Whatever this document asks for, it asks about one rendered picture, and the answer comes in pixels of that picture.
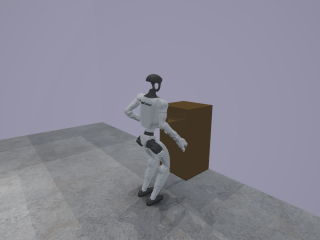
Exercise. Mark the cabinet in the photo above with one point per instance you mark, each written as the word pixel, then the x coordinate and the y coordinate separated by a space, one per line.
pixel 197 133

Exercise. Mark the robot right hand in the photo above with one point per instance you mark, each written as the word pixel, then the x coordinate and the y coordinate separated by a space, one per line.
pixel 182 143

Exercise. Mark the right robot upper arm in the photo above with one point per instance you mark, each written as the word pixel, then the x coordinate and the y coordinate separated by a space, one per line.
pixel 163 106

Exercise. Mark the drawer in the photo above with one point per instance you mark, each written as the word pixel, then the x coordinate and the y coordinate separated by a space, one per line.
pixel 175 120

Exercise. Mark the left robot shin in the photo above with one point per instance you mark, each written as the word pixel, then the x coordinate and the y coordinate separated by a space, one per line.
pixel 149 173

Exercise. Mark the robot left thigh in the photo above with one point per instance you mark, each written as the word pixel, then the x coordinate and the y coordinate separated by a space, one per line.
pixel 153 162

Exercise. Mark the right robot forearm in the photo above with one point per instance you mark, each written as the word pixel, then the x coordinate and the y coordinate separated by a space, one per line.
pixel 169 131

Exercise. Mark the left robot forearm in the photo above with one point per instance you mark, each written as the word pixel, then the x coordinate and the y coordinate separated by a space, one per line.
pixel 135 117

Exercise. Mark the left robot upper arm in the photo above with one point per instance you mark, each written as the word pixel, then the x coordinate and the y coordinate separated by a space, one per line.
pixel 136 102

